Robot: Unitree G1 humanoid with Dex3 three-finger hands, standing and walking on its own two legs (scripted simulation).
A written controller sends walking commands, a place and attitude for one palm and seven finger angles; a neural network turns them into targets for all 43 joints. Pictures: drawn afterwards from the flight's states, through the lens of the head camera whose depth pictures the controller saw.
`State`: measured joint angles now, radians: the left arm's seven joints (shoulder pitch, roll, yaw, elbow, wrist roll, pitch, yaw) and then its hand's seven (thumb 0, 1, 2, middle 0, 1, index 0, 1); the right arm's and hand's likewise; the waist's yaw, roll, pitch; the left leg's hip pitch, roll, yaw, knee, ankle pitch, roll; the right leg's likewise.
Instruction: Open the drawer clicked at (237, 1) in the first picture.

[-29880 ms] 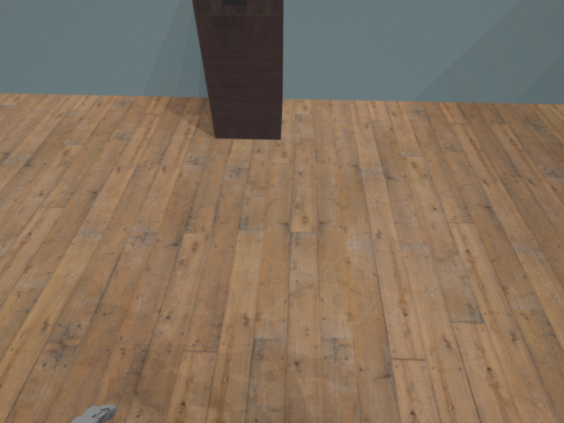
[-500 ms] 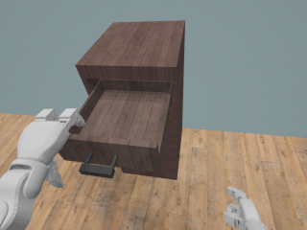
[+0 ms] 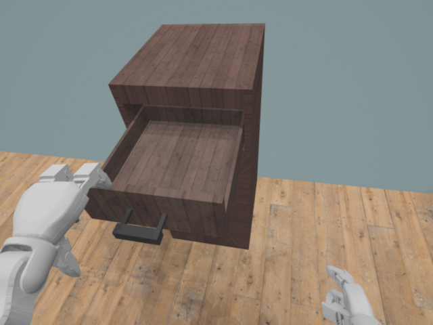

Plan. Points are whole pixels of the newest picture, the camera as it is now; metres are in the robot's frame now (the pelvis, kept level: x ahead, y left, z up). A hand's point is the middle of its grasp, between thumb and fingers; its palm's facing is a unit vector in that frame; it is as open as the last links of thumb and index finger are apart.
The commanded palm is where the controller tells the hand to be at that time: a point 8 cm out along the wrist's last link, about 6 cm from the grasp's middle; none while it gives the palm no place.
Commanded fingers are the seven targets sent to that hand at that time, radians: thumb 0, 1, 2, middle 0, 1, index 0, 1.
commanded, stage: draw the hand back to the body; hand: left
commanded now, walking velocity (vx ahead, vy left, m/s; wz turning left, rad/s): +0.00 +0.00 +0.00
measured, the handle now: (142, 224) +0.30 +0.23 -0.01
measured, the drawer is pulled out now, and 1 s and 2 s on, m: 0.30 0.30 0.30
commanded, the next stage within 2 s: step back with the hand held close in 1.20 s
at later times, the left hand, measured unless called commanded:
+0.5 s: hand (87, 207) +0.22 +0.23 +0.17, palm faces +0.41 -0.84 -0.35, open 12.9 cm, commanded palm +0.17 +0.27 +0.18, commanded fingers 0.00 0.06 0.54 -0.26 -0.84 -0.26 -0.84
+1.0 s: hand (77, 218) +0.20 +0.24 +0.16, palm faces +0.41 -0.82 -0.41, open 8.6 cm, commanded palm +0.15 +0.28 +0.18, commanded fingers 0.00 0.90 0.90 -0.20 -0.30 -0.20 -0.30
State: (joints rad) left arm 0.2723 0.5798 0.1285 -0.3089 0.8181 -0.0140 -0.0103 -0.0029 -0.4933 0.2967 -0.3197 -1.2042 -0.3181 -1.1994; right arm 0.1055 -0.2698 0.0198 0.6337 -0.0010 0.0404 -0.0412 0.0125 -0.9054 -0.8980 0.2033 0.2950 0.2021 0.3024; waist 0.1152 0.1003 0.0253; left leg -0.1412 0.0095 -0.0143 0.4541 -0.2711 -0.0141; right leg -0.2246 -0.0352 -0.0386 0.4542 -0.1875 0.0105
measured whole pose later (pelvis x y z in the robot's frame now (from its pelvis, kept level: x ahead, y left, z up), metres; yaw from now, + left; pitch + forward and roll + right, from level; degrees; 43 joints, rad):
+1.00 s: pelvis +0.02 +0.00 +0.00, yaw +0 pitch -4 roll -1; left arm 0.50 0.31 0.30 -0.46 -0.03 -0.12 0.10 0.00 0.59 0.77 -0.23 -0.50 -0.23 -0.49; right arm 0.18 -0.20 0.02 0.64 -0.02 -0.18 -0.08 0.01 -0.90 -0.90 0.20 0.30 0.20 0.30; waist 0.07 0.06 0.03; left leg -0.06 0.03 -0.01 0.42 -0.29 -0.02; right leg -0.14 -0.01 -0.04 0.40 -0.19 0.01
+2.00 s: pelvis -0.07 +0.01 -0.02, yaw +0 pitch +1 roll -1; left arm 0.57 0.35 0.35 -0.58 -0.01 -0.21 0.15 0.01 0.89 0.89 -0.21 -0.31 -0.21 -0.30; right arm 0.22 -0.21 0.02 0.56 0.00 -0.09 -0.07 0.01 -0.90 -0.90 0.21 0.30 0.21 0.30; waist 0.00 -0.02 -0.03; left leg -0.41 0.00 -0.02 0.66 -0.30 0.00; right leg -0.44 -0.04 -0.03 0.54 -0.12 0.02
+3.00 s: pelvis -0.26 +0.01 +0.00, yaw -1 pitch +1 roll +0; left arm 0.66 0.41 0.37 -0.58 -0.02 -0.18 0.16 0.01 0.89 0.89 -0.21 -0.31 -0.21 -0.30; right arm 0.29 -0.23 0.01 0.62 -0.01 -0.14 -0.08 0.01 -0.90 -0.90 0.20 0.30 0.20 0.30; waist -0.03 -0.07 -0.05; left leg -0.32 -0.03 0.06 0.47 -0.18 0.05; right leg -0.26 0.00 -0.03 0.55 -0.33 0.01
